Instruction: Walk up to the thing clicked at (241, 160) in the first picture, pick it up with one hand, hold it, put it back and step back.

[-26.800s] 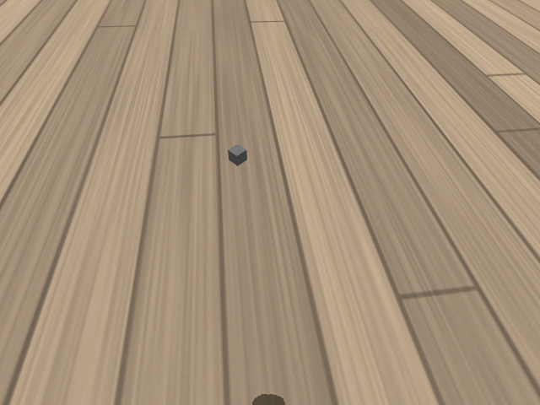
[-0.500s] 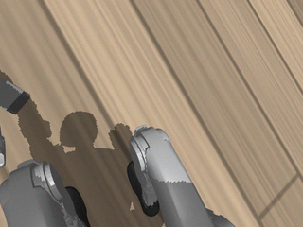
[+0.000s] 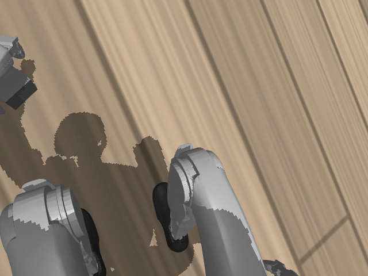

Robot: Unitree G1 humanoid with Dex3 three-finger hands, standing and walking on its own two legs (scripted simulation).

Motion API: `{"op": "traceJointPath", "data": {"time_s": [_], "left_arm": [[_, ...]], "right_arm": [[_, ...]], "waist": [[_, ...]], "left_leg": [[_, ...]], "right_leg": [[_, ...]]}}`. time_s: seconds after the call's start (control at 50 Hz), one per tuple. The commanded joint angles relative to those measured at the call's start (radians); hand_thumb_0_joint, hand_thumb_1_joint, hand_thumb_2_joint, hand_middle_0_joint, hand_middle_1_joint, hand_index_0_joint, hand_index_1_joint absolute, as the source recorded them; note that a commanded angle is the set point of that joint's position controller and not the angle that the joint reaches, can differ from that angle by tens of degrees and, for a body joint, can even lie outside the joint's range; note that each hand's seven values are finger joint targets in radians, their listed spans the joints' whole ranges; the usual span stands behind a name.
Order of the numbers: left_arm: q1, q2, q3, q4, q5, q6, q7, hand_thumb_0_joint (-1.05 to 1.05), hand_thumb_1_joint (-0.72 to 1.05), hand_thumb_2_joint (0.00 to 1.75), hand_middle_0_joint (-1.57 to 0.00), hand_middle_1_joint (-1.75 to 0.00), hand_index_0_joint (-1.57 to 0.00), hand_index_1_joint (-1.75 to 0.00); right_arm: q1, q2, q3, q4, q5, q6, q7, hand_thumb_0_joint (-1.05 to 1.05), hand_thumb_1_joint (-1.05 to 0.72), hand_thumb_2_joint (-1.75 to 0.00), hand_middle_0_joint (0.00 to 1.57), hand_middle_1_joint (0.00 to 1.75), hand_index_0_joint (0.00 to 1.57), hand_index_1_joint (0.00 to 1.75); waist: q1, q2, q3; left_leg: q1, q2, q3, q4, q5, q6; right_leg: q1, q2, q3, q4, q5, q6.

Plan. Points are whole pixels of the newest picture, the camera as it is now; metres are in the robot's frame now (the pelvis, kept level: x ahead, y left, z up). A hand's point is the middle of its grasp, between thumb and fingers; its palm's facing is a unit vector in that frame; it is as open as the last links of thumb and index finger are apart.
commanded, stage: withdraw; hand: left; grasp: from above
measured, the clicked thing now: (8, 85) +0.54 +0.27 -0.30
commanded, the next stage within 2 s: home in 0.02 s
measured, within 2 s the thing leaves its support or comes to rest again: neither
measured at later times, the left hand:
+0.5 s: hand out of the picture +0.40 +0.25 -0.03, palm faces -0.29 -0.47 -0.83, open 9.0 cm
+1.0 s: hand out of the picture +0.27 +0.23 +0.18, palm faces +0.11 -0.93 -0.36, open 7.3 cm
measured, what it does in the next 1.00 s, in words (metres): rises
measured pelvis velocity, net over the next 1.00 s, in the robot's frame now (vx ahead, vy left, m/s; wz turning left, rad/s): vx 0.05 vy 0.00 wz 0.20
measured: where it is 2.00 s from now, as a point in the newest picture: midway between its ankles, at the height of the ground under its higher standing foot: (134, 244)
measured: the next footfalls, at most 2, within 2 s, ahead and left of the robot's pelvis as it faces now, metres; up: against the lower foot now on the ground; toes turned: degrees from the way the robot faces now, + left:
none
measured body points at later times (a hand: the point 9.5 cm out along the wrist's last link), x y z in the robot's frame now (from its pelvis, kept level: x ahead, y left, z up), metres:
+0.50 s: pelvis +0.01 -0.01 +0.09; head +0.19 +0.04 +0.50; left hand +0.41 +0.27 +0.02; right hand +0.15 -0.25 -0.04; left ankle +0.08 +0.12 -0.31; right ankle +0.11 -0.11 -0.31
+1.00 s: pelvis +0.05 +0.00 +0.28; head +0.14 +0.04 +0.72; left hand +0.26 +0.28 +0.21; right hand +0.28 -0.22 +0.20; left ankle +0.08 +0.12 -0.31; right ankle +0.11 -0.11 -0.31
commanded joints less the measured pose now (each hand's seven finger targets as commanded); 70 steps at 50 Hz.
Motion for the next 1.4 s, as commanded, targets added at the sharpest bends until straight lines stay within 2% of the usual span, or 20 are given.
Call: {"op": "traceJointPath", "data": {"time_s": [0.0,0.02,0.06,0.1,0.14,0.18,0.22,0.24,0.28,0.34,0.36,0.4,0.42,0.52,0.62,0.68,0.9,1.1,1.22,1.38], "left_arm": [[-0.253,0.245,0.135,-0.415,-0.052,0.007,0.199,0.00,0.04,1.17,-0.29,-0.69,-0.27,-0.71],[-0.269,0.184,0.111,-0.403,-0.071,0.034,0.234,0.00,-0.04,1.09,-0.29,-0.76,-0.32,-0.72],[-0.299,0.123,0.082,-0.314,-0.091,0.097,0.298,0.00,-0.04,1.04,-0.27,-0.76,-0.30,-0.74],[-0.277,0.021,0.004,-0.127,-0.091,0.161,0.333,0.00,-0.04,1.04,-0.30,-0.74,-0.32,-0.72],[-0.263,-0.062,-0.056,-0.093,-0.114,0.208,0.331,0.00,-0.04,1.04,-0.27,-0.74,-0.30,-0.74],[-0.245,-0.136,-0.095,-0.084,-0.161,0.247,0.294,0.00,-0.04,1.01,-0.25,-0.74,-0.27,-0.75],[-0.240,-0.167,-0.112,-0.083,-0.210,0.267,0.259,0.00,0.12,1.04,-0.26,-0.64,-0.24,-0.66],[-0.223,-0.136,-0.084,-0.095,-0.227,0.274,0.245,0.00,0.20,1.08,-0.27,-0.66,-0.25,-0.68],[-0.184,-0.161,-0.078,-0.088,-0.273,0.276,0.220,0.00,0.30,1.17,-0.29,-0.71,-0.27,-0.73],[-0.113,-0.142,-0.023,-0.186,-0.345,0.278,0.208,0.00,0.43,1.22,-0.30,-0.72,-0.27,-0.74],[-0.087,-0.105,0.011,-0.259,-0.367,0.280,0.209,0.00,0.35,1.14,-0.32,-0.80,-0.34,-0.82],[0.033,-0.138,0.031,-0.333,-0.416,0.299,0.211,0.00,0.49,1.15,-0.28,-0.64,-0.26,-0.66],[0.101,-0.177,0.029,-0.336,-0.441,0.310,0.209,0.00,0.41,1.07,-0.30,-0.72,-0.31,-0.74],[0.306,-0.237,0.039,-0.495,-0.586,0.363,0.159,0.00,0.80,1.20,-0.28,-0.58,-0.26,-0.59],[0.480,-0.329,0.005,-0.696,-0.748,0.397,0.124,0.00,0.97,1.15,-0.26,-0.48,-0.25,-0.49],[0.551,-0.340,0.013,-0.799,-0.831,0.387,0.127,0.00,0.96,1.04,-0.23,-0.40,-0.23,-0.41],[0.872,-0.437,0.035,-0.923,-1.059,0.436,0.135,0.00,0.90,0.90,-0.20,-0.30,-0.20,-0.30],[1.172,-0.495,0.100,-1.120,-1.199,0.574,0.110,0.00,0.90,0.90,-0.20,-0.30,-0.20,-0.30],[1.358,-0.517,0.104,-1.267,-1.231,0.605,0.091,0.00,0.90,0.90,-0.20,-0.30,-0.20,-0.30],[1.477,-0.520,0.089,-1.350,-1.223,0.625,0.051,0.00,0.90,0.90,-0.20,-0.30,-0.20,-0.30]], "right_arm": [[0.125,-0.245,-0.167,-0.030,0.019,0.013,-0.006,0.00,-0.89,-0.89,0.20,0.30,0.20,0.30],[0.134,-0.231,-0.174,-0.019,0.027,0.009,-0.005,0.00,-0.88,-0.89,0.20,0.30,0.20,0.30],[0.145,-0.198,-0.177,0.012,0.047,0.007,-0.009,0.00,-0.89,-0.89,0.20,0.30,0.20,0.30],[0.137,-0.171,-0.161,0.044,0.043,-0.001,-0.007,0.00,-0.89,-0.89,0.20,0.30,0.20,0.30],[0.128,-0.164,-0.175,0.067,0.044,-0.013,-0.005,0.00,-0.89,-0.89,0.20,0.30,0.20,0.30],[0.111,-0.163,-0.199,0.082,0.053,-0.025,-0.005,0.00,-0.88,-0.89,0.20,0.30,0.20,0.30],[0.096,-0.165,-0.209,0.088,0.067,-0.035,-0.013,0.00,-0.89,-0.90,0.20,0.30,0.20,0.30],[0.103,-0.171,-0.217,0.086,0.073,-0.039,-0.017,0.00,-0.89,-0.90,0.20,0.30,0.20,0.30],[0.088,-0.149,-0.219,0.074,0.084,-0.041,-0.023,0.00,-0.89,-0.89,0.20,0.30,0.20,0.30],[0.056,-0.125,-0.225,0.052,0.102,-0.044,-0.035,0.00,-0.89,-0.89,0.20,0.30,0.20,0.30],[0.046,-0.120,-0.229,0.031,0.108,-0.041,-0.037,0.00,-0.90,-0.89,0.20,0.30,0.20,0.30],[0.014,-0.102,-0.231,0.003,0.122,-0.033,-0.044,0.00,-0.89,-0.90,0.20,0.30,0.20,0.30],[0.003,-0.092,-0.233,-0.005,0.130,-0.029,-0.047,0.00,-0.91,-0.90,0.20,0.30,0.20,0.30],[-0.027,-0.062,-0.260,-0.042,0.151,-0.024,-0.067,0.00,-0.89,-0.90,0.20,0.30,0.20,0.30],[-0.068,-0.055,-0.263,-0.075,0.175,-0.053,-0.105,0.00,-0.89,-0.90,0.20,0.30,0.20,0.30],[-0.083,-0.046,-0.258,-0.063,0.180,-0.089,-0.132,0.00,-0.90,-0.90,0.20,0.30,0.20,0.30],[-0.114,-0.028,-0.226,-0.077,0.180,-0.155,-0.183,0.00,-0.90,-0.90,0.20,0.30,0.20,0.30],[-0.080,-0.004,-0.185,-0.150,0.183,-0.176,-0.232,0.00,-0.90,-0.90,0.20,0.30,0.20,0.30],[-0.041,0.018,-0.181,-0.192,0.172,-0.205,-0.261,0.00,-0.90,-0.90,0.20,0.30,0.20,0.30],[-0.038,0.015,-0.189,-0.216,0.156,-0.244,-0.277,0.00,-0.90,-0.90,0.20,0.30,0.20,0.30]], "waist": [[0.095,0.601,-1.031],[0.056,0.561,-0.998],[0.025,0.494,-0.977],[-0.009,0.402,-0.851],[-0.013,0.370,-0.820],[0.019,0.370,-0.846],[0.026,0.355,-0.855],[0.039,0.323,-0.881],[0.058,0.234,-0.882],[0.127,0.197,-0.948],[0.166,0.227,-0.994],[0.199,0.214,-1.009],[0.197,0.188,-0.992],[0.191,0.080,-0.907],[0.180,0.063,-0.870],[0.164,0.091,-0.787],[0.202,0.179,-0.637],[0.208,0.142,-0.510],[0.220,0.124,-0.462],[0.225,0.087,-0.367]], "left_leg": [[0.858,-0.022,0.079,-0.280,0.368,-0.040],[0.826,-0.016,0.072,-0.291,0.328,-0.032],[0.760,-0.005,0.087,-0.321,0.228,-0.015],[0.642,-0.008,0.096,-0.333,0.136,0.001],[0.601,-0.018,0.100,-0.370,0.064,-0.001],[0.660,-0.022,0.097,-0.423,0.027,-0.008],[0.688,-0.024,0.075,-0.459,0.004,-0.010],[0.692,-0.026,0.075,-0.457,0.022,-0.007],[0.623,-0.035,0.094,-0.461,0.008,0.007],[0.648,-0.044,0.146,-0.484,0.079,0.012],[0.686,-0.048,0.156,-0.509,0.096,0.009],[0.714,-0.051,0.168,-0.544,0.115,0.010],[0.715,-0.052,0.173,-0.561,0.115,0.013],[0.755,-0.052,0.155,-0.673,0.060,0.024],[0.927,-0.044,0.125,-0.824,0.021,0.019],[1.005,-0.044,0.127,-0.896,0.018,0.017],[1.380,-0.034,0.095,-1.192,0.138,-0.008],[1.606,-0.040,0.115,-1.407,0.306,-0.009],[1.709,-0.050,0.136,-1.489,0.412,-0.005],[1.754,-0.053,0.134,-1.543,0.436,-0.001]], "right_leg": [[0.321,0.035,-0.009,-0.206,0.285,-0.066],[0.292,0.036,-0.015,-0.218,0.275,-0.059],[0.290,0.037,-0.004,-0.255,0.238,-0.046],[0.295,0.048,0.004,-0.302,0.181,-0.038],[0.309,0.049,0.021,-0.330,0.113,-0.046],[0.312,0.047,0.031,-0.344,0.068,-0.050],[0.327,0.046,0.033,-0.339,0.074,-0.050],[0.350,0.040,0.038,-0.342,0.093,-0.045],[0.408,0.039,0.063,-0.374,0.069,-0.042],[0.514,0.028,0.092,-0.434,0.110,-0.037],[0.560,0.025,0.103,-0.447,0.113,-0.040],[0.623,0.022,0.119,-0.495,0.125,-0.038],[0.653,0.021,0.126,-0.524,0.130,-0.035],[0.780,0.012,0.159,-0.670,0.059,-0.022],[0.873,0.009,0.144,-0.779,0.070,-0.018],[0.908,0.006,0.152,-0.852,0.075,-0.018],[1.108,-0.002,0.143,-1.060,0.178,-0.024],[1.421,0.002,0.135,-1.307,0.317,-0.016],[1.558,0.006,0.127,-1.419,0.404,-0.017],[1.596,0.006,0.113,-1.475,0.417,-0.011]]}}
